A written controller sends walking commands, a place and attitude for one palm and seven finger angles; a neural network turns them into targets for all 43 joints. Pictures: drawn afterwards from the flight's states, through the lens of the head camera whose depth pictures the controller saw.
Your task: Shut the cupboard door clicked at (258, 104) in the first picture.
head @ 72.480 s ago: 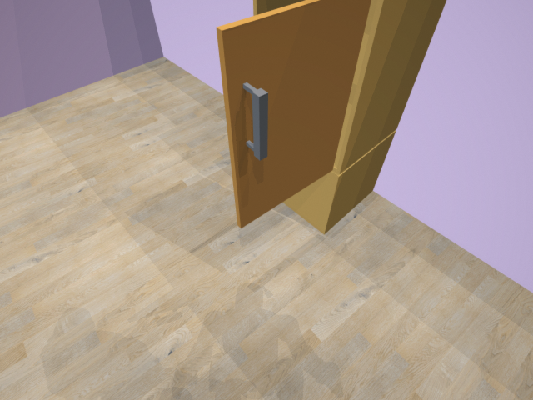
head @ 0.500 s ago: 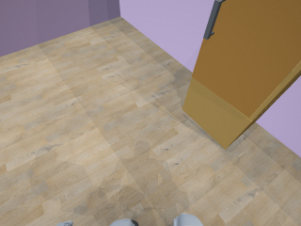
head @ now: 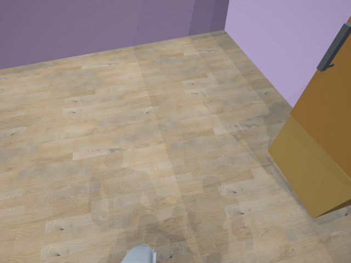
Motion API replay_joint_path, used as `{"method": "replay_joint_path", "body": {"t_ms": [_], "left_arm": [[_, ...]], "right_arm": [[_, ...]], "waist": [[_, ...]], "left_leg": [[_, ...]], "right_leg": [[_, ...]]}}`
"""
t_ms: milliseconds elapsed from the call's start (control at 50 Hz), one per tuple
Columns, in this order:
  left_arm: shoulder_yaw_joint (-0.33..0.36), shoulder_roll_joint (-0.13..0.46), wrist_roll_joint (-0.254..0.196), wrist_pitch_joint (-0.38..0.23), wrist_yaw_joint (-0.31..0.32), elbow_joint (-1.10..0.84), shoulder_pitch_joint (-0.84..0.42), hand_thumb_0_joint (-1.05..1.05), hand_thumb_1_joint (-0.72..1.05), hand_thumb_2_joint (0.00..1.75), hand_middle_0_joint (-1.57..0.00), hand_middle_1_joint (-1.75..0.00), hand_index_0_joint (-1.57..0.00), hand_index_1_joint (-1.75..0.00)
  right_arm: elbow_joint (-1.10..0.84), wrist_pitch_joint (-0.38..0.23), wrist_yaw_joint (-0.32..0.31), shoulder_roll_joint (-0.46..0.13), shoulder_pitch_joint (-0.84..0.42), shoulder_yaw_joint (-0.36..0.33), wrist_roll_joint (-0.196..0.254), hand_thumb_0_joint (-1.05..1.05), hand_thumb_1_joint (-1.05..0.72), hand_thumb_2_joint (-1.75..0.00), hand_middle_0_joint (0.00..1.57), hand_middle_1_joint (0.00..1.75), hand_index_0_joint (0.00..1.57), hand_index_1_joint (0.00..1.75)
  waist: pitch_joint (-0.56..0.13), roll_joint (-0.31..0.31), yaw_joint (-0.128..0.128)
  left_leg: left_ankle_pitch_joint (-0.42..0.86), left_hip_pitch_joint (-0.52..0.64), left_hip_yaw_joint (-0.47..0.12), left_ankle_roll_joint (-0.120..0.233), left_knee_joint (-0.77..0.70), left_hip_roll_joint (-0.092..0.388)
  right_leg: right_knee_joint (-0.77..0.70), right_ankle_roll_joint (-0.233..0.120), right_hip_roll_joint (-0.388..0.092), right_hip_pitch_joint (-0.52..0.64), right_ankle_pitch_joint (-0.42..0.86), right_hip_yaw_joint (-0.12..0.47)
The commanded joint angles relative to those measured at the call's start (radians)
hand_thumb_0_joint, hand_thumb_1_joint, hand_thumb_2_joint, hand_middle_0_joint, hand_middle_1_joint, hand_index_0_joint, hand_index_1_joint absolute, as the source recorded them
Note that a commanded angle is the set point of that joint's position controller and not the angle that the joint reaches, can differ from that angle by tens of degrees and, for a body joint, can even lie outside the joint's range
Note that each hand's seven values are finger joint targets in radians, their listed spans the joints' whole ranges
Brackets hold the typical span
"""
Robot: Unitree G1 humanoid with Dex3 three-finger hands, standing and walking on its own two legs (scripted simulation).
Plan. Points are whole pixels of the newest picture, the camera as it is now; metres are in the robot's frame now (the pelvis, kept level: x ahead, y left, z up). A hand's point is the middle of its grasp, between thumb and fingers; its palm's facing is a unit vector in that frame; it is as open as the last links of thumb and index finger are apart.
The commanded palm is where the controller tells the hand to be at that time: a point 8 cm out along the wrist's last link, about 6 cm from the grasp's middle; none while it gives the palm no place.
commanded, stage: walk to a spot facing it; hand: left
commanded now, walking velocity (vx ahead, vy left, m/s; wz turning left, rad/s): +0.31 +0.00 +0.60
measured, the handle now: (338, 47) +0.77 -0.54 +0.05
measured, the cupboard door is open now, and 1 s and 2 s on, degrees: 4 4 4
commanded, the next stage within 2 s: turn to face it in 0.66 s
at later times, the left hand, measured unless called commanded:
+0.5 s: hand (77, 242) +0.19 +0.28 -0.16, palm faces +0.22 -0.95 -0.20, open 7.4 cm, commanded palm none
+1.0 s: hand (108, 205) +0.29 +0.22 -0.17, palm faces +0.31 -0.94 -0.17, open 7.3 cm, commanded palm none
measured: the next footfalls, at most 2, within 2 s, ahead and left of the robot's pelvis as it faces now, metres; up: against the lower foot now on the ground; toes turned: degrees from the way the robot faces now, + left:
left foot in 0.16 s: +0.08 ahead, +0.16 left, +0.00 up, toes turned +13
right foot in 0.64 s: +0.38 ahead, -0.04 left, +0.00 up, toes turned +6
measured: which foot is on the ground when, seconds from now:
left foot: up 0.00-0.14, down 0.16-0.66, up 0.68-1.00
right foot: down 0.00-0.16, up 0.18-0.62, down 0.64-1.00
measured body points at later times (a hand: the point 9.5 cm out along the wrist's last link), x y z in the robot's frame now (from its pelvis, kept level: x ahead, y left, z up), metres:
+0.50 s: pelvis +0.14 +0.07 +0.00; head +0.16 +0.07 +0.45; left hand +0.17 +0.33 -0.14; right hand +0.19 -0.16 -0.15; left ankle +0.05 +0.15 -0.74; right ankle +0.28 -0.07 -0.69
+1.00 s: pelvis +0.35 +0.07 +0.00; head +0.39 +0.08 +0.45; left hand +0.28 +0.27 -0.16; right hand +0.49 -0.14 -0.15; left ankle +0.38 +0.19 -0.72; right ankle +0.34 -0.04 -0.74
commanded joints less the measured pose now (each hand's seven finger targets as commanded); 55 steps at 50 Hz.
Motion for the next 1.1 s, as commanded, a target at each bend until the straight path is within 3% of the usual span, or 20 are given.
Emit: {"method": "replay_joint_path", "body": {"t_ms": [0, 60, 100, 120, 140, 160, 200, 260, 540, 600, 620, 640, 680, 700, 740, 880, 980, 1000, 1040, 1080], "left_arm": [[0.072, 0.213, 0.014, -0.027, 0.008, -0.004, 0.152, 0.0, 0.9, 0.9, -0.2, -0.3, -0.2, -0.3], [0.079, 0.24, 0.015, -0.027, -0.002, -0.003, 0.14, 0.0, 0.9, 0.9, -0.2, -0.3, -0.2, -0.3], [0.08, 0.243, 0.006, -0.029, -0.009, -0.004, 0.101, 0.0, 0.9, 0.9, -0.2, -0.3, -0.2, -0.3], [0.071, 0.212, -0.003, -0.027, -0.018, -0.016, 0.094, 0.0, 0.9, 0.9, -0.2, -0.3, -0.2, -0.3], [0.051, 0.135, -0.006, -0.024, -0.034, -0.082, 0.037, 0.0, 0.9, 0.9, -0.2, -0.3, -0.2, -0.3], [0.043, 0.151, 0.002, -0.019, -0.028, -0.137, -0.095, 0.0, 0.9, 0.9, -0.2, -0.3, -0.2, -0.3], [0.051, 0.15, 0.005, -0.023, -0.023, -0.117, -0.115, 0.0, 0.9, 0.9, -0.2, -0.3, -0.2, -0.3], [0.049, 0.121, 0.01, -0.006, -0.04, -0.044, -0.007, 0.0, 0.9, 0.9, -0.2, -0.3, -0.2, -0.3], [0.041, 0.085, -0.001, -0.011, -0.048, -0.072, -0.142, 0.0, 0.9, 0.9, -0.2, -0.3, -0.2, -0.3], [0.062, 0.138, 0.005, -0.036, -0.038, 0.009, 0.131, 0.0, 0.9, 0.9, -0.2, -0.3, -0.2, -0.3], [0.088, 0.228, 0.019, -0.049, -0.024, 0.053, 0.284, 0.0, 0.9, 0.9, -0.2, -0.3, -0.2, -0.3], [0.095, 0.285, 0.006, -0.046, -0.018, 0.063, 0.329, 0.0, 0.9, 0.9, -0.2, -0.3, -0.2, -0.3], [0.077, 0.186, 0.002, -0.045, -0.005, 0.028, 0.169, 0.0, 0.9, 0.9, -0.2, -0.3, -0.2, -0.3], [0.064, 0.139, 0.0, -0.042, 0.003, 0.007, 0.1, 0.0, 0.9, 0.9, -0.2, -0.3, -0.2, -0.3], [0.038, 0.083, 0.002, -0.059, 0.003, 0.002, 0.057, 0.0, 0.9, 0.9, -0.2, -0.3, -0.2, -0.3], [0.004, 0.043, 0.001, -0.056, 0.011, 0.072, 0.112, 0.0, 0.9, 0.9, -0.2, -0.3, -0.2, -0.3], [0.03, 0.095, -0.008, -0.023, 0.011, 0.079, 0.098, 0.0, 0.9, 0.9, -0.2, -0.3, -0.2, -0.3], [0.031, 0.082, -0.007, -0.015, 0.011, 0.074, 0.1, 0.0, 0.9, 0.9, -0.2, -0.3, -0.2, -0.3], [0.025, 0.02, -0.02, 0.006, 0.012, 0.055, 0.127, 0.0, 0.9, 0.9, -0.2, -0.3, -0.2, -0.3], [0.036, 0.051, -0.006, 0.032, 0.005, 0.038, 0.067, 0.0, 0.9, 0.9, -0.2, -0.3, -0.2, -0.3]], "right_arm": [[-0.143, -0.053, 0.017, -0.025, -0.189, 0.013, 0.008, 0.0, -0.9, -0.9, 0.2, 0.3, 0.2, 0.3], [-0.143, -0.067, 0.021, -0.018, -0.167, 0.018, 0.011, 0.0, -0.9, -0.9, 0.2, 0.3, 0.2, 0.3], [-0.105, -0.08, 0.015, -0.052, -0.012, 0.009, 0.005, 0.0, -0.9, -0.9, 0.2, 0.3, 0.2, 0.3], [-0.063, -0.087, 0.006, -0.136, 0.133, -0.01, 0.003, 0.0, -0.9, -0.9, 0.2, 0.3, 0.2, 0.3], [-0.028, -0.095, -0.008, -0.278, 0.275, -0.047, -0.006, 0.0, -0.9, -0.9, 0.2, 0.3, 0.2, 0.3], [0.004, -0.09, -0.025, -0.29, 0.343, -0.047, 0.004, 0.0, -0.9, -0.9, 0.2, 0.3, 0.2, 0.3], [-0.028, -0.098, -0.038, -0.207, 0.228, -0.014, 0.005, 0.0, -0.9, -0.9, 0.2, 0.3, 0.2, 0.3], [-0.05, -0.123, -0.05, -0.121, 0.074, 0.016, 0.006, 0.0, -0.9, -0.9, 0.2, 0.3, 0.2, 0.3], [0.091, -0.139, -0.059, -0.07, 0.194, 0.016, 0.002, 0.0, -0.9, -0.9, 0.2, 0.3, 0.2, 0.3], [0.108, -0.136, -0.056, -0.065, 0.194, 0.015, 0.011, 0.0, -0.9, -0.9, 0.2, 0.3, 0.2, 0.3], [0.099, -0.141, -0.047, -0.018, 0.241, 0.021, 0.026, 0.0, -0.9, -0.9, 0.2, 0.3, 0.2, 0.3], [0.076, -0.141, -0.05, 0.018, 0.285, 0.026, 0.032, 0.0, -0.9, -0.9, 0.2, 0.3, 0.2, 0.3], [0.074, -0.138, -0.046, 0.001, 0.198, 0.018, 0.024, 0.0, -0.9, -0.9, 0.2, 0.3, 0.2, 0.3], [0.072, -0.133, -0.043, 0.007, 0.155, 0.016, 0.023, 0.0, -0.9, -0.9, 0.2, 0.3, 0.2, 0.3], [0.074, -0.109, -0.033, 0.061, 0.148, 0.031, 0.018, 0.0, -0.9, -0.9, 0.2, 0.3, 0.2, 0.3], [0.069, -0.087, -0.033, 0.118, 0.125, 0.063, 0.012, 0.0, -0.9, -0.9, 0.2, 0.3, 0.2, 0.3], [0.044, -0.101, -0.048, 0.044, 0.065, 0.055, 0.017, 0.0, -0.9, -0.9, 0.2, 0.3, 0.2, 0.3], [0.053, -0.107, -0.052, -0.003, 0.105, 0.044, 0.017, 0.0, -0.9, -0.9, 0.2, 0.3, 0.2, 0.3], [0.058, -0.107, -0.073, -0.122, 0.173, 0.022, 0.006, 0.0, -0.9, -0.9, 0.2, 0.3, 0.2, 0.3], [0.028, -0.099, -0.089, -0.106, 0.112, 0.031, 0.001, 0.0, -0.9, -0.9, 0.2, 0.3, 0.2, 0.3]], "waist": [[-0.045, -0.206, 0.097], [-0.036, -0.208, 0.082], [-0.096, -0.143, -0.005], [-0.183, 0.038, -0.08], [-0.228, 0.355, -0.149], [-0.214, 0.232, -0.178], [-0.111, 0.08, -0.109], [-0.008, 0.134, -0.01], [0.077, 0.077, 0.008], [-0.051, -0.052, 0.129], [-0.203, -0.261, 0.169], [-0.285, -0.402, 0.139], [-0.177, -0.288, 0.099], [-0.127, -0.137, 0.068], [-0.098, -0.062, 0.02], [-0.096, -0.151, 0.007], [-0.101, -0.152, 0.001], [-0.132, -0.065, -0.011], [-0.186, 0.251, -0.029], [-0.139, 0.26, -0.026]], "left_leg": [[-0.055, -0.136, 0.061, 0.027, -0.196, 0.016], [-0.067, 0.025, 0.115, 0.053, -0.358, -0.007], [0.023, 0.323, 0.157, 0.076, -0.537, -0.059], [0.033, 0.595, 0.02, 0.116, -0.627, 0.021], [0.084, 0.776, -0.478, 0.24, -0.711, 0.336], [0.195, 0.774, -0.535, 0.298, -0.761, 0.397], [0.127, 0.562, -0.425, 0.278, -0.764, 0.344], [0.187, 0.392, -0.245, 0.222, -0.817, 0.221], [0.306, 0.374, -0.147, 0.242, -0.833, 0.2], [0.469, 0.29, -0.09, 0.187, -0.479, 0.113], [0.208, 0.118, 0.002, 0.138, -0.142, -0.025], [-0.186, -0.002, -0.021, 0.118, 0.152, -0.12], [-0.059, -0.104, -0.086, 0.111, 0.331, -0.019], [0.009, -0.089, -0.094, 0.102, 0.32, 0.024], [0.066, -0.033, -0.063, 0.078, 0.244, 0.033], [0.126, 0.091, 0.09, 0.038, -0.254, 0.021], [0.256, 0.289, 0.084, 0.032, -0.515, 0.005], [0.472, 0.412, 0.036, 0.047, -0.567, 0.061], [0.804, 0.553, -0.229, 0.215, -0.635, 0.39], [0.61, 0.46, -0.244, 0.257, -0.721, 0.419]], "right_leg": [[-0.147, -0.134, -0.287, 0.21, 0.315, 0.172], [-0.116, -0.119, -0.305, 0.125, 0.29, 0.121], [0.085, -0.066, -0.244, -0.005, 0.34, 0.002], [0.346, -0.014, -0.184, -0.187, 0.258, -0.072], [0.672, 0.056, -0.019, -0.565, -0.264, -0.058], [0.777, 0.029, -0.026, -0.674, -0.266, 0.1], [0.797, 0.016, -0.074, -0.624, -0.149, 0.145], [0.696, 0.033, -0.069, -0.53, 0.033, 0.158], [0.201, -0.005, -0.001, -0.332, 0.19, 0.125], [0.063, -0.038, 0.046, 0.056, 0.181, 0.13], [-0.049, -0.098, -0.18, 0.311, 0.094, 0.407], [-0.212, -0.163, -0.384, 0.342, 0.082, 0.712], [-0.223, -0.154, -0.343, 0.212, 0.144, 0.605], [-0.2, -0.145, -0.322, 0.109, 0.243, 0.455], [-0.165, -0.118, -0.25, -0.01, 0.558, 0.208], [-0.13, -0.154, -0.132, -0.007, 0.91, 0.129], [-0.038, -0.135, -0.111, -0.058, 0.713, 0.233], [0.026, -0.095, -0.065, -0.133, 0.549, 0.217], [0.319, -0.003, 0.096, -0.321, -0.273, 0.107], [0.6, -0.003, 0.064, -0.381, -0.313, 0.185]]}}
